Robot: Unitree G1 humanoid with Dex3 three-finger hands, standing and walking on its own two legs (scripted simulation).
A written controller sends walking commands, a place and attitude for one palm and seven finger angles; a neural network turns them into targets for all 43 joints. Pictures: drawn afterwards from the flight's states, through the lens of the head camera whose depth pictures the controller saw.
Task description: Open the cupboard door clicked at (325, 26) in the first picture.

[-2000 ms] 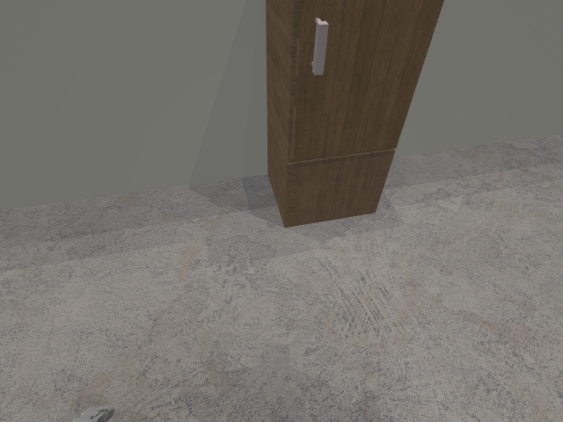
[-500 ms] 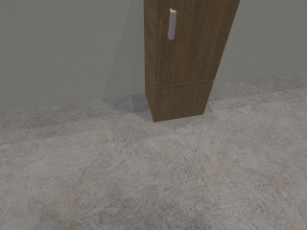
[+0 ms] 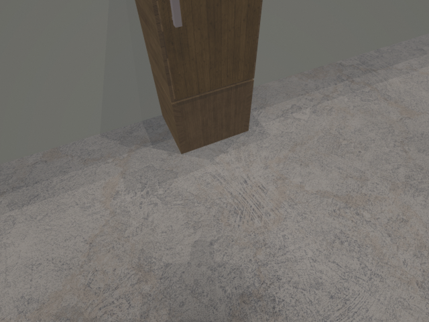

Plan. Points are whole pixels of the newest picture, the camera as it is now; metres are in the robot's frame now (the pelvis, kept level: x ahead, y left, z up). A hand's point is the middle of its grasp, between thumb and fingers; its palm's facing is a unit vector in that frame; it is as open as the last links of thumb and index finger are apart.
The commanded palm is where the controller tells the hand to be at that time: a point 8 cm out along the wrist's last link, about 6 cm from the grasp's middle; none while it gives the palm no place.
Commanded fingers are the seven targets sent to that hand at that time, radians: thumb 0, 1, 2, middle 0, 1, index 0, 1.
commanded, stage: walk to a spot facing it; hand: left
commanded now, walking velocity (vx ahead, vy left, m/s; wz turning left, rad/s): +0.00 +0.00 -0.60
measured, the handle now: (173, 3) +1.08 +0.24 +0.11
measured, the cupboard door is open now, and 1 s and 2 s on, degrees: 0 0 0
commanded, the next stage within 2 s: none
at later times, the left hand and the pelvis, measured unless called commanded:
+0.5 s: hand out of the picture +0.08 +0.23 -0.15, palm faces -0.15 -0.97 -0.21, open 7.4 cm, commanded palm none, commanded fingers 0.00 0.90 0.90 -0.20 -0.30 -0.20 -0.30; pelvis +0.00 +0.03 +0.02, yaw -15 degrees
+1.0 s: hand (191, 250) +0.30 +0.09 -0.17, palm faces -0.60 -0.79 -0.10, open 7.4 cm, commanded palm none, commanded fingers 0.00 0.90 0.90 -0.20 -0.30 -0.20 -0.30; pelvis +0.12 +0.01 +0.01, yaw -35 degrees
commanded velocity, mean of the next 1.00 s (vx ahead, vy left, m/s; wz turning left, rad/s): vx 0.23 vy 0.00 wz -0.60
